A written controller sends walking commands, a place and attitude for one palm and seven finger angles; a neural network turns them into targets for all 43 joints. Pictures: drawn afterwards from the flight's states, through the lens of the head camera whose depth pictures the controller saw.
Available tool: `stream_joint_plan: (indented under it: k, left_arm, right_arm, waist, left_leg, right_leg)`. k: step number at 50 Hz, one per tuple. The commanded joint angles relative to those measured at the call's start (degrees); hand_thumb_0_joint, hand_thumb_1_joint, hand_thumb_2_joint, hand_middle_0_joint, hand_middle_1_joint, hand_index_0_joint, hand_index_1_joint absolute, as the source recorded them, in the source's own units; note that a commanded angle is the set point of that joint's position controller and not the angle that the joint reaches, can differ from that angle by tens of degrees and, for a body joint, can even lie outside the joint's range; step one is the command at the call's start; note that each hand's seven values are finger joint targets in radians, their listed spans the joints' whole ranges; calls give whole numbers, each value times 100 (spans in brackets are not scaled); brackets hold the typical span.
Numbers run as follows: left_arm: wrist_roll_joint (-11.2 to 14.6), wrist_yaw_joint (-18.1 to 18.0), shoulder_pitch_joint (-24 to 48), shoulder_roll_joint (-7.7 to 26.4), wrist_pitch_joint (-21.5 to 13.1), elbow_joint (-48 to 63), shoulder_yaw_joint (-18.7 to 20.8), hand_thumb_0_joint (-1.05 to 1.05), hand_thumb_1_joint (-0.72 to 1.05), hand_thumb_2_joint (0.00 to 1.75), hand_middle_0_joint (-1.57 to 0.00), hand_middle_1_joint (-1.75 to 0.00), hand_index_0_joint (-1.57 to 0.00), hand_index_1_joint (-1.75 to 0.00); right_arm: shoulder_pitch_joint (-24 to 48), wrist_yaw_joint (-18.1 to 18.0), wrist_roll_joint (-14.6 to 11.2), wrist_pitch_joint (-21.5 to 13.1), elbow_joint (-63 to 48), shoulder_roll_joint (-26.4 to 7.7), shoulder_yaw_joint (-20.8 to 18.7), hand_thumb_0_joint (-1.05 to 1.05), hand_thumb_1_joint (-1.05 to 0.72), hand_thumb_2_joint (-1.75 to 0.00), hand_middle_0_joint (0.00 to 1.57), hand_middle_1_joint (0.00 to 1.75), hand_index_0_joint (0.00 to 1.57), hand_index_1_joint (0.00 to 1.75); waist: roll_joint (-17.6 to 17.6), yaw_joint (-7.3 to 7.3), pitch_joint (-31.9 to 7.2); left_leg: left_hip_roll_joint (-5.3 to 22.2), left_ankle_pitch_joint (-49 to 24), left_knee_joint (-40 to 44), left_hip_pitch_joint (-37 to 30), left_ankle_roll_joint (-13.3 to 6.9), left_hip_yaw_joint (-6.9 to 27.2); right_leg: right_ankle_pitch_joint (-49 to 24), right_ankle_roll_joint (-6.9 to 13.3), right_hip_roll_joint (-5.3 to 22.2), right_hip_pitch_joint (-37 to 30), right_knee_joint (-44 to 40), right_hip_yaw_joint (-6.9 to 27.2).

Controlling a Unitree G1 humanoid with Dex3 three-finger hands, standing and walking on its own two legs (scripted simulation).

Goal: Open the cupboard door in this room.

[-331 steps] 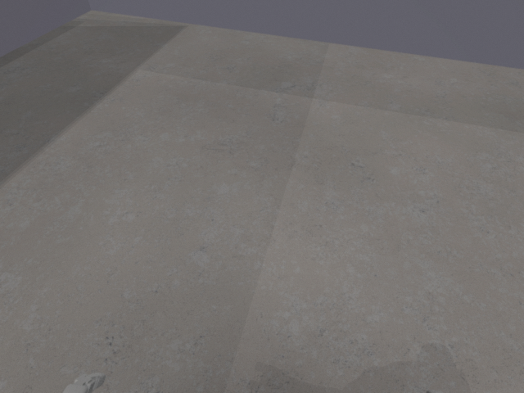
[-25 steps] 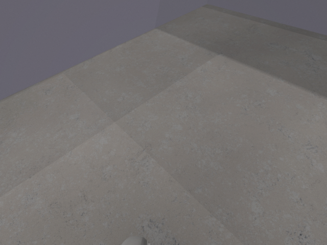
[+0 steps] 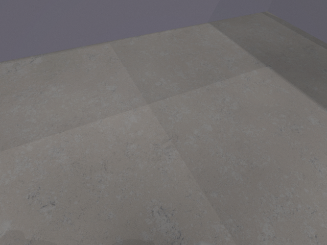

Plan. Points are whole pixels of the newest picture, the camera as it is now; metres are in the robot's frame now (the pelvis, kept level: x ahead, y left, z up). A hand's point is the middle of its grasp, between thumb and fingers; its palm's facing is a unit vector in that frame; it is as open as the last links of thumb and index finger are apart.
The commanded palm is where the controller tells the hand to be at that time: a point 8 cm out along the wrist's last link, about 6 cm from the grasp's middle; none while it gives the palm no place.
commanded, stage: turn or walk to find it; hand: left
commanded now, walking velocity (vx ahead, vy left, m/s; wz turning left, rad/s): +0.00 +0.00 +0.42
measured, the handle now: out of the picture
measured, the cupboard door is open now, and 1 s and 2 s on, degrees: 0 0 0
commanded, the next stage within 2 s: none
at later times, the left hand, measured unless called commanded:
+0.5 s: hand out of the picture +0.01 +0.14 -0.14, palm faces +0.24 -0.93 -0.28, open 7.4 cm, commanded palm none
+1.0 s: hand out of the picture -0.15 +0.20 -0.18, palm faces +0.48 -0.85 -0.21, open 7.4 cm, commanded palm none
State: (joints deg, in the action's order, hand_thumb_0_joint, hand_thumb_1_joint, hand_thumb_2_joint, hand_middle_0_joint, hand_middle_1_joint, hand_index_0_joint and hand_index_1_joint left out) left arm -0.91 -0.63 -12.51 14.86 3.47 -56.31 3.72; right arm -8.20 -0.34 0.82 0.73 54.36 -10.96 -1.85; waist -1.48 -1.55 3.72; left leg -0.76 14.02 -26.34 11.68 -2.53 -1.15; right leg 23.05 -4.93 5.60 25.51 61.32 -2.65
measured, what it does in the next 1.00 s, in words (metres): steps on the spot, turning left: right foot, then left foot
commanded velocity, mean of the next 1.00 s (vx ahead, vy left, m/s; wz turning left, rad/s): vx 0.00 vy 0.00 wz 0.42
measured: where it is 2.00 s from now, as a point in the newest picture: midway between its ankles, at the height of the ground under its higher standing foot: outside the picture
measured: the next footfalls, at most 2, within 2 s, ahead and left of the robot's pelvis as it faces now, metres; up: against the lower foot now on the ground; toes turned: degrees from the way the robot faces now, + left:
right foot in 0.26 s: +0.03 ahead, -0.14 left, +0.00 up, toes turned +2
left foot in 0.80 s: -0.08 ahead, +0.07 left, +0.00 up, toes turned +27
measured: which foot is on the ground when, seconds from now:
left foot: down 0.00-0.26, up 0.28-0.78, down 0.80-1.00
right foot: up 0.00-0.24, down 0.26-0.80, up 0.82-1.00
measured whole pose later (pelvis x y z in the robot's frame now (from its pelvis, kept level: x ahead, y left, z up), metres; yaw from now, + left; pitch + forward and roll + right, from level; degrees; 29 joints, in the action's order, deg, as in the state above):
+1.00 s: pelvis -0.09 +0.00 +0.00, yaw +25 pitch -1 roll -3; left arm -1.1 -0.6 -13.7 14.8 3.8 -57.6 3.9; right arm -8.7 -0.4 0.7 0.9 54.9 -10.5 -1.6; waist -2.0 -1.9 3.1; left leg -0.9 14.6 -26.7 11.0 -4.2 -2.2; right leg 21.4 -4.6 5.8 26.4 62.8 -3.1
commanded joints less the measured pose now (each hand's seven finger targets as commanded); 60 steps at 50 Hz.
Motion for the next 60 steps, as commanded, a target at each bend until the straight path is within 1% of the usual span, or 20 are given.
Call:
stream_joint_plan:
  k: [1, 7, 11, 12, 13, 14, 16, 17, 20, 32, 35, 38, 39, 40, 41, 42, 43, 45, 49, 60]
  left_arm:
    - [10, -37, 259, 306, -140, 546, 57, 0, 90, 90, -20, -30, -20, -30]
    - [43, -59, 470, 179, -186, 745, 24, 0, 90, 90, -20, -30, -20, -30]
    - [67, -87, -140, 267, -286, 601, 57, 0, 90, 90, -20, -30, -20, -30]
    - [27, -110, -315, 496, -345, 582, 103, 0, 90, 90, -20, -30, -20, -30]
    - [-66, -164, -420, 1037, -394, 571, 211, 0, 90, 90, -20, -30, -20, -30]
    - [-37, -160, -391, 1196, -359, 682, 214, 0, 90, 90, -20, -30, -20, -30]
    - [-2, -175, 296, 776, -355, 828, 172, 0, 90, 90, -20, -30, -20, -30]
    - [7, -148, 469, 645, -355, 881, 105, 0, 90, 90, -20, -30, -20, -30]
    - [17, -127, 447, 407, -421, 855, 28, 0, 90, 90, -20, -30, -20, -30]
    - [-82, -141, -492, 694, -391, 392, 127, 0, 90, 90, -20, -30, -20, -30]
    - [-105, -134, -479, 830, -364, 320, 180, 0, 90, 90, -20, -30, -20, -30]
    - [-61, -109, -291, 835, -319, 276, 187, 0, 90, 90, -20, -30, -20, -30]
    - [-9, -102, -241, 725, -283, 294, 174, 0, 90, 90, -20, -30, -20, -30]
    - [47, -81, -342, 399, -236, 442, 122, 0, 90, 90, -20, -30, -20, -30]
    - [1, -75, -40, 165, -175, 639, 7, 0, 90, 90, -20, -30, -20, -30]
    - [-18, -78, 168, 323, -116, 633, 23, 0, 90, 90, -20, -30, -20, -30]
    - [-41, -91, 228, 278, -74, 532, 47, 0, 90, 90, -20, -30, -20, -30]
    - [-31, -21, 130, 374, -93, 390, 94, 0, 90, 90, -20, -30, -20, -30]
    - [-23, -6, -109, 384, -126, 242, 119, 0, 90, 90, -20, -30, -20, -30]
    - [10, -82, 628, 278, -131, 602, 79, 0, 90, 90, -20, -30, -20, -30]
  right_arm:
    - [-525, -81, 26, -37, -228, -1172, -328, 0, -90, -90, 20, 30, 20, 30]
    - [-515, -56, 77, 25, -278, -1206, -395, 0, -90, -90, 20, 30, 20, 30]
    - [-301, -25, 33, 51, -357, -1141, -417, 0, -90, -90, 20, 30, 20, 30]
    - [-368, 4, -11, 47, -383, -945, -397, 0, -90, -90, 20, 30, 20, 30]
    - [-451, 34, -46, 46, -482, -523, -323, 0, -90, -90, 20, 30, 20, 30]
    - [-304, 14, 2, 107, -569, -712, -396, 0, -90, -90, 20, 30, 20, 30]
    - [-439, 65, 67, 258, -288, -823, -460, 0, -90, -90, 20, 30, 20, 30]
    - [-547, 98, 75, 284, -175, -778, -466, 0, -90, -90, 20, 30, 20, 30]
    - [-910, 136, 65, 304, 35, -651, -427, 0, -90, -90, 20, 30, 20, 30]
    - [-115, 109, 4, 255, -111, -542, -277, 0, -90, -90, 20, 30, 20, 30]
    - [-104, 94, -43, 175, -163, -491, -224, 0, -90, -90, 20, 30, 20, 30]
    - [-504, 75, -41, 105, -81, -534, -224, 0, -90, -90, 20, 30, 20, 30]
    - [-731, 91, -38, 52, -28, -699, -259, 0, -90, -90, 20, 30, 20, 30]
    - [-866, 67, 14, -11, -47, -1229, -366, 0, -90, -90, 20, 30, 20, 30]
    - [-982, 15, 19, 35, -50, -1635, -448, 0, -90, -90, 20, 30, 20, 30]
    - [-934, -21, 41, 62, -17, -1582, -427, 0, -90, -90, 20, 30, 20, 30]
    - [-715, -79, 46, 22, -22, -1366, -361, 0, -90, -90, 20, 30, 20, 30]
    - [-246, -111, 32, 6, -180, -1165, -284, 0, -90, -90, 20, 30, 20, 30]
    - [-358, -111, -26, -73, -184, -1108, -261, 0, -90, -90, 20, 30, 20, 30]
    - [-909, -114, 48, -50, -118, -1046, -358, 0, -90, -90, 20, 30, 20, 30]
  waist:
    - [869, 317, -456]
    - [1048, 357, -514]
    - [830, 18, -725]
    - [260, -37, -827]
    - [-1378, -91, -811]
    - [-1396, -159, -667]
    - [-1025, 134, -144]
    - [-667, 247, 55]
    - [-696, 344, 8]
    - [-827, -121, -309]
    - [-959, -128, -504]
    - [-807, 167, -650]
    - [-181, 311, -770]
    - [1363, 387, -829]
    - [2086, 491, -573]
    - [1368, 512, -440]
    - [1658, 430, -334]
    - [1152, 232, -108]
    - [810, 142, -332]
    - [803, 389, -493]
  left_leg:
    - [1445, -2897, 693, -743, -688, 1366]
    - [1375, -2676, 535, -407, -743, 1850]
    - [1004, -2031, 34, 412, -401, 1835]
    - [649, -1085, -391, 1062, -92, 1585]
    - [-180, 948, -1601, 2163, 341, 616]
    - [-221, 1975, -2809, 2073, 418, 531]
    - [21, 1336, -3997, 1965, 404, 768]
    - [59, 1005, -4306, 1978, 442, 658]
    - [137, 385, -4517, 1995, 598, 444]
    - [357, 1216, -2544, 1520, 664, -29]
    - [333, 1370, -1720, 1096, 571, -230]
    - [250, 414, -437, 181, 472, -394]
    - [411, -309, 343, -548, 402, -157]
    - [1608, -1154, 885, -1156, -55, 1486]
    - [2401, -2494, 1026, -910, -575, 2252]
    - [2469, -2350, 965, -518, -805, 1947]
    - [2041, -2336, 1016, -297, -620, 1732]
    - [1641, -2210, 932, -281, -475, 1327]
    - [1274, -2672, 925, -682, -289, 1025]
    - [1444, -2313, 867, -878, -743, 2114]
  right_leg:
    - [59, -72, 12, 402, -307, 136]
    - [296, 33, -231, -252, -1602, 86]
    - [-1013, 118, -322, -1701, -3486, -20]
    - [-1350, 222, 132, -2469, -4101, 384]
    - [-1593, 725, 1600, -3026, -4449, 1859]
    - [-1981, 1281, 2349, -2119, -4604, 2222]
    - [-603, 1240, 1736, -1122, -4909, 1573]
    - [-541, 1067, 1434, -980, -4854, 1190]
    - [-1292, 863, 1042, -1241, -4675, 315]
    - [-2368, 1306, 1562, -2034, -4315, 179]
    - [-2795, 1363, 1669, -2094, -4012, 106]
    - [-2511, 1001, 1506, -1640, -3463, -303]
    - [-2010, 704, 1306, -1131, -2837, -558]
    - [-411, 256, 579, 81, -1669, -906]
    - [1355, 60, 145, 733, -760, -589]
    - [1146, 136, 224, 561, -229, -166]
    - [809, 119, 240, 584, -81, 76]
    - [128, 81, 184, 708, 315, 118]
    - [-409, -44, 84, 663, 445, 135]
    - [51, -85, -34, 538, -479, 356]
